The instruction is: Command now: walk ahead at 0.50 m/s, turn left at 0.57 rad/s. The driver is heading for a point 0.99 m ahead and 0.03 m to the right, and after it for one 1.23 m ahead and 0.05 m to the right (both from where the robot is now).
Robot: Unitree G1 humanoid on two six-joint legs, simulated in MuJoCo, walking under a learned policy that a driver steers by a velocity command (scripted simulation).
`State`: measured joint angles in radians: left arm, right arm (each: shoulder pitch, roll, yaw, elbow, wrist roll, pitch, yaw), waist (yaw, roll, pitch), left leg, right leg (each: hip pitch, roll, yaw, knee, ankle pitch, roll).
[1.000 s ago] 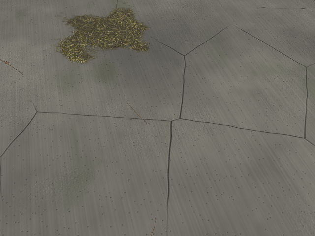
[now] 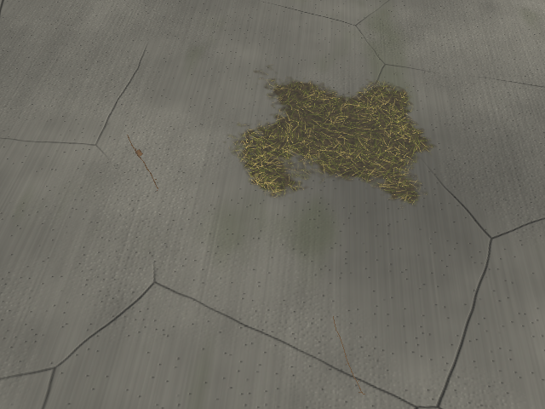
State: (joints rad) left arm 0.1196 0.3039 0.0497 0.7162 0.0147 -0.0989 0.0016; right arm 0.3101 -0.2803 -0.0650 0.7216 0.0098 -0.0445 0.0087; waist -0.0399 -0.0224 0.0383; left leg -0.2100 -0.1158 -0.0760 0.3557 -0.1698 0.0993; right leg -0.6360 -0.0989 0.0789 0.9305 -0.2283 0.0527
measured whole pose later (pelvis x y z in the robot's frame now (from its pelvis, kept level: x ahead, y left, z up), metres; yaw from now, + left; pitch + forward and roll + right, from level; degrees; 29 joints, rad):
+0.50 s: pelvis +0.28 -0.04 +0.00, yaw +12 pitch +1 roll -1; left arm 0.36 0.26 0.05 0.84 0.00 -0.09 -0.02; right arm 0.18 -0.29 -0.05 0.67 0.01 -0.05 0.00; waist 0.07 0.04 0.02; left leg -0.62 0.08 -0.05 0.87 -0.20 0.00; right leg -0.13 0.04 -0.02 0.30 -0.19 -0.04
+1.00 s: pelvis +0.53 +0.07 +0.00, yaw +7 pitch +1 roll +2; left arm 0.19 0.31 0.06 0.80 -0.02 -0.04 -0.01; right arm 0.33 -0.26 -0.06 0.81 -0.02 -0.09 0.01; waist -0.04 -0.05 0.02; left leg -0.07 -0.05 0.13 0.25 -0.20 0.05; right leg -0.68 -0.09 0.09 0.95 -0.10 0.01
